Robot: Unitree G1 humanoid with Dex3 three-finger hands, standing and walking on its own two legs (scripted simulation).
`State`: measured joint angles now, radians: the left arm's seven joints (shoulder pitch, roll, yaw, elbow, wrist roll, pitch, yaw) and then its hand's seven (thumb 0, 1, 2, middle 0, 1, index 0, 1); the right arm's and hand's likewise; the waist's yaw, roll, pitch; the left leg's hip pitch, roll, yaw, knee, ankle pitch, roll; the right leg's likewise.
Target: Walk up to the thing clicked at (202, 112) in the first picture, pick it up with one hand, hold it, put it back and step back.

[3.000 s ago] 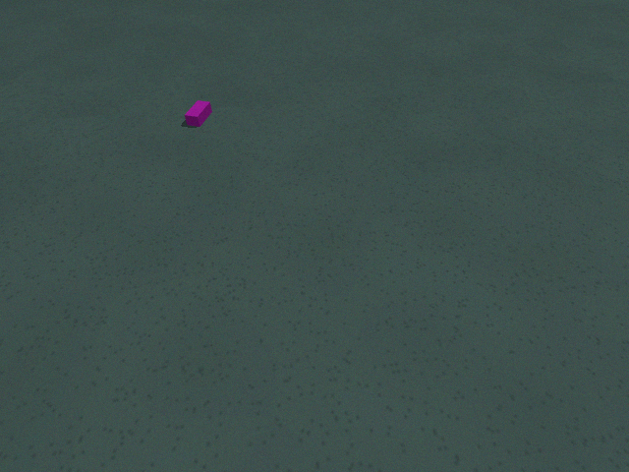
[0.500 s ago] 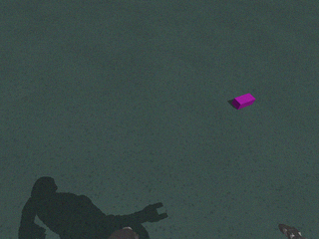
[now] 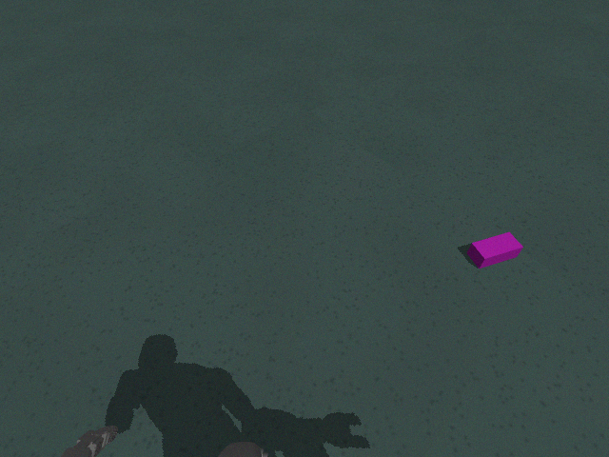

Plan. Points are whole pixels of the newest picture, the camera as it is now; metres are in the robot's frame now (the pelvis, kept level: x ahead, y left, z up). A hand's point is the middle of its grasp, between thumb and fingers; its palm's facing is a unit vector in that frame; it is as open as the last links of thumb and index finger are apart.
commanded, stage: walk up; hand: left
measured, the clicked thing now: (494, 250) +0.97 -0.75 -0.73
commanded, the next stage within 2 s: none
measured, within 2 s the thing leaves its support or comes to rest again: neither
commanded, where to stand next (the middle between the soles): +0.65 -1.04 m, yaw +18 degrees
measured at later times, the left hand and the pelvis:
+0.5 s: hand (249, 422) +0.22 +0.11 -0.17, palm faces +0.04 -0.97 -0.25, open 7.4 cm; pelvis +0.15 -0.16 -0.01, yaw +6 degrees
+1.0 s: hand (362, 402) +0.24 -0.07 -0.16, palm faces +0.21 -0.91 -0.36, open 7.4 cm; pelvis +0.27 -0.36 -0.01, yaw +13 degrees
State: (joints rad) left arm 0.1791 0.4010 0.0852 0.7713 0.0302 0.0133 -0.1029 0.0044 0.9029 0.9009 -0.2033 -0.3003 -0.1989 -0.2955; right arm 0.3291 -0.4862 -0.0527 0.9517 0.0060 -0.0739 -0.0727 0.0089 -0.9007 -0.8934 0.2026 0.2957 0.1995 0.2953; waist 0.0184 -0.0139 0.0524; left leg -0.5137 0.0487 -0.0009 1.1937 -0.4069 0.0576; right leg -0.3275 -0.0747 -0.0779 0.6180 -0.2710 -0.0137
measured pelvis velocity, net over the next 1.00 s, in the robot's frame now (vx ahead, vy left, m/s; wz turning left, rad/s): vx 0.27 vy -0.36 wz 0.22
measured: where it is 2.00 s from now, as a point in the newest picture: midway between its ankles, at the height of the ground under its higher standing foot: (544, 372)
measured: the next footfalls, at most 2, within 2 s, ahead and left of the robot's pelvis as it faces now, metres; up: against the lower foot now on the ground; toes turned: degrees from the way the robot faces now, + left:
left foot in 0.26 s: +0.23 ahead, +0.01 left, +0.00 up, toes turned +11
right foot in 0.66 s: +0.32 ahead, -0.44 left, +0.00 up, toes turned +5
